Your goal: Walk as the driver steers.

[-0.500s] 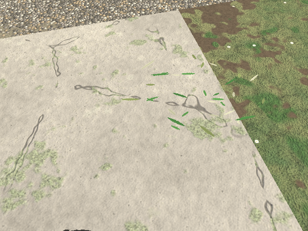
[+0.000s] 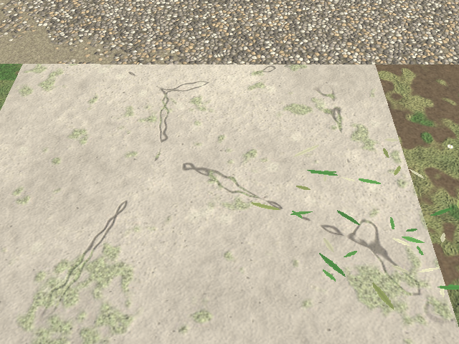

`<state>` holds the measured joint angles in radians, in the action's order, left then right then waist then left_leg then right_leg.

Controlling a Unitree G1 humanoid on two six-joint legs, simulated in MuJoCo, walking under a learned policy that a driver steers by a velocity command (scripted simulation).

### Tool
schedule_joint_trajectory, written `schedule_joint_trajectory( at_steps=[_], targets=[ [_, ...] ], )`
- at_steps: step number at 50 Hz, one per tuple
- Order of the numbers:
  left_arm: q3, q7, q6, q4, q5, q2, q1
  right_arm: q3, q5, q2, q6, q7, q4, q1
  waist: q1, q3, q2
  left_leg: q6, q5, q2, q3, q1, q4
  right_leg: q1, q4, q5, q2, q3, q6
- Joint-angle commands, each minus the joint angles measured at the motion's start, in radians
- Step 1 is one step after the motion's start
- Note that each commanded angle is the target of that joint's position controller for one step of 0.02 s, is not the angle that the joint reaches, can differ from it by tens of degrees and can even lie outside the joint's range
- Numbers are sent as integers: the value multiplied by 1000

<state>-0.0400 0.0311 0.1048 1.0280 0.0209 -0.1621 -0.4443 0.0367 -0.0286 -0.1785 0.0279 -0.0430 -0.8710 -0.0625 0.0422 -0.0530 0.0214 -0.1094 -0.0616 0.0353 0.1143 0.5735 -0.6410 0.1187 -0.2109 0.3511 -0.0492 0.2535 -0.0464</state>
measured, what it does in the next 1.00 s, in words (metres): walks ahead, turning left: left foot, then right foot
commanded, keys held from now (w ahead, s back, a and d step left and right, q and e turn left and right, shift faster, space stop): w+q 1.00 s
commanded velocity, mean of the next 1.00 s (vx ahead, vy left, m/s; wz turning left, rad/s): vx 0.50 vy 0.00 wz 0.57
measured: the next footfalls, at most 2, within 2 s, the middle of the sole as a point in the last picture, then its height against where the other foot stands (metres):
left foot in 0.08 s outside the picture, level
right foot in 0.62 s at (255, 311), level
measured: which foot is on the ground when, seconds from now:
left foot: up 0.00-0.06, down 0.08-0.62, up 0.64-1.00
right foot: down 0.00-0.08, up 0.10-0.60, down 0.62-1.00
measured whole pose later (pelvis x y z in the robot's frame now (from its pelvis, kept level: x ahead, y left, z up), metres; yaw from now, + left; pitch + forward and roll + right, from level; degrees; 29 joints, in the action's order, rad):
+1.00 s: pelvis +0.52 +0.10 +0.01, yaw +35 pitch +1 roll -2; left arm -0.05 0.00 0.09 0.87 0.02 -0.25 -0.40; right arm 0.05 -0.03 -0.27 0.00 -0.08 -0.72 -0.10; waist 0.05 -0.04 0.04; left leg -0.05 -0.06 0.07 0.01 0.66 -0.83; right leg -0.01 -0.25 0.26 0.00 0.22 -0.01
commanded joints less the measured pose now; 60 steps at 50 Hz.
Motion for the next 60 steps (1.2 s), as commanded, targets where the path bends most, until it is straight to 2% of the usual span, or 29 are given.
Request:
schedule_joint_trajectory(
  at_steps=[1,3,4,5,6,8,10,12,15,19,25,27,29,30,31,32,33,34,35,37,42,48,52,54,56,57,58,59,60],
  targets=[
    [-35,17,-8,-18,4,-178,-41,23,-4,-74,10,5,48,-35,-63,18,-128,-62,-139,-87,67,-90,24,37,-209,-1185,311,-23,-63],
    [-42,11,-24,-36,2,-203,-12,52,-15,-124,19,12,-14,-247,-158,134,-109,-121,-151,-136,44,-364,136,-54,-560,-1098,301,-3,-56],
    [-38,3,-22,-72,-5,-189,13,82,-29,-207,22,24,-39,-380,-221,225,-21,-186,-226,26,-183,-604,189,-277,-869,-754,268,1,-30],
    [-27,-20,-12,-147,-20,-101,3,105,-10,-300,12,28,-11,-332,-137,288,238,-354,-161,314,-768,-883,299,-739,-1259,168,14,-66,33],
    [-36,-27,1,-175,-8,-171,113,102,11,-290,-3,31,-14,-345,-166,263,43,-357,-136,308,-781,-853,359,-866,-1290,114,46,-270,21],
    [-31,-30,20,-191,-19,-158,156,76,18,-191,2,40,-16,-242,-83,61,-73,-260,18,244,-553,-600,403,-840,-1112,-27,138,-284,19],
    [-29,-30,-17,-186,18,-140,131,60,26,-152,21,48,-6,-190,-20,36,-67,-203,153,143,-416,-461,419,-720,-993,-41,167,-287,47],
    [-28,-39,-51,-198,31,-129,130,60,34,-172,41,46,-10,-219,-6,45,-39,-197,243,107,-374,-424,423,-696,-929,-48,164,-269,72],
    [-26,-45,-68,-248,28,-132,244,67,32,-209,46,42,-14,-280,-33,19,-3,-171,250,74,-359,-410,443,-755,-803,-153,163,-246,100],
    [-21,-49,-71,-310,21,-143,405,67,30,-211,39,41,-15,-370,-95,11,32,-124,263,60,-388,-499,426,-829,-636,-288,141,-247,104],
    [-4,-58,-53,-390,9,-153,568,68,15,-228,34,55,-6,-443,-146,1,53,-121,353,85,-454,-635,348,-830,-440,-310,82,-254,76],
    [-6,-56,-43,-397,4,-174,535,72,11,-246,35,64,9,-413,-115,6,66,-96,393,97,-478,-628,310,-726,-363,-282,67,-269,52],
    [-22,-41,-32,-349,0,-217,359,78,10,-272,41,59,32,-342,-30,71,68,-48,567,67,-464,-549,175,-445,-305,-209,15,-253,17],
    [-34,-29,-20,-312,3,-245,212,78,18,-274,48,49,38,-318,47,150,22,-24,559,10,-422,-489,-9,-240,-245,-249,34,-260,-8],
    [-50,-10,-13,-304,28,-312,56,59,31,-206,56,38,69,-326,98,297,-67,-6,282,-51,-370,-351,-279,3,-225,-66,242,-463,-52],
    [-68,-10,-23,-314,48,-398,64,41,66,-111,49,42,94,-462,12,413,-324,27,-493,-211,-256,-48,-561,221,-130,-41,518,-928,-172],
    [-61,-17,-39,-322,26,-319,124,49,23,-204,35,51,71,-445,-11,334,-198,15,-454,-117,-253,47,-658,113,-89,102,493,-1013,-179],
    [-39,-18,-41,-333,16,-230,194,53,11,-214,27,44,70,-373,-21,177,-89,20,-350,-72,-236,51,-644,-47,-63,108,447,-840,-155],
    [-27,-22,-39,-327,17,-185,229,49,9,-197,23,36,76,-329,-31,99,-43,28,-291,-38,-221,32,-598,-152,-38,4,391,-691,-132],
    [-21,-20,-29,-298,12,-175,211,47,-7,-177,2,15,84,-315,-51,51,-117,43,-264,-1,-202,-14,-549,-256,2,-158,322,-504,-97],
    [-32,-34,7,-257,-5,-196,147,36,-9,-150,-24,-14,143,-199,-53,33,-116,60,-160,32,-179,88,-495,-241,60,-352,328,-326,-119],
    [-37,-34,2,-225,-3,-212,100,13,-3,-116,-15,-38,214,1,-18,-8,-108,65,44,40,-102,75,-184,-218,63,-428,293,-134,-91],
    [-47,-25,-12,-200,-3,-249,46,11,-12,-127,-16,-46,254,92,8,-32,-109,28,-32,20,-29,22,-32,-131,28,-502,326,-80,-70],
    [-51,-20,-28,-186,-2,-272,26,17,-20,-139,-17,-40,261,87,-1,-16,-118,-6,-138,-25,6,-30,15,-66,-70,-728,337,-44,-58],
    [-55,-15,-47,-180,-2,-300,23,34,-26,-166,-10,-25,226,-51,-65,80,-123,-53,-220,-108,30,-205,65,-46,-331,-994,334,-7,-47],
    [-50,-15,-55,-191,-4,-295,33,53,-33,-194,0,-11,168,-227,-142,183,-74,-84,-184,-135,9,-436,135,-144,-571,-911,309,19,-22],
    [-31,-23,-52,-243,-12,-229,10,84,-41,-299,1,6,150,-347,-173,314,79,-162,-363,100,-321,-750,175,-450,-897,-497,260,22,23],
    [-29,-37,-45,-318,-4,-195,55,104,1,-388,-8,16,176,-313,-124,376,237,-272,-296,317,-850,-904,330,-793,-1183,201,59,-99,77],
    [-37,-40,-41,-342,6,-252,176,102,12,-365,-18,25,170,-343,-174,300,80,-265,-135,296,-765,-874,351,-902,-1211,132,96,-244,71]
  ],
)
